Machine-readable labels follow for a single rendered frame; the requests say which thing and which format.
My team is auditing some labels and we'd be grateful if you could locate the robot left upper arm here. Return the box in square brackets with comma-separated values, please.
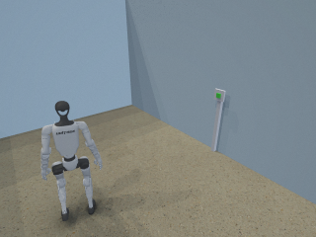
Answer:
[41, 124, 52, 155]

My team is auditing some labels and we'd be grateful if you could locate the left robot thigh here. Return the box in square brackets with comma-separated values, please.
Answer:
[51, 161, 66, 188]

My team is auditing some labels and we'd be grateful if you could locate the robot right shin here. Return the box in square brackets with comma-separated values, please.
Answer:
[85, 178, 93, 207]

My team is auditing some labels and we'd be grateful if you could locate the left robot forearm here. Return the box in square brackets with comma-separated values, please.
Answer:
[40, 149, 49, 170]

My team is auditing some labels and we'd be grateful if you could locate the panel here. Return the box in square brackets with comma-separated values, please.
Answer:
[210, 89, 226, 152]

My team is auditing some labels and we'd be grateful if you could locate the right robot forearm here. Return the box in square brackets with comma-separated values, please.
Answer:
[89, 139, 101, 159]

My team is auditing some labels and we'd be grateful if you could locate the robot right upper arm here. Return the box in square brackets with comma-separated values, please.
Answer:
[76, 121, 94, 147]

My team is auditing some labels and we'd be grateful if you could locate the right robot hand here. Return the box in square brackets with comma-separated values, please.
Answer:
[94, 157, 103, 170]

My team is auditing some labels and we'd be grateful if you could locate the left robot hand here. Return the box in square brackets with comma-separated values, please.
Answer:
[40, 168, 51, 180]

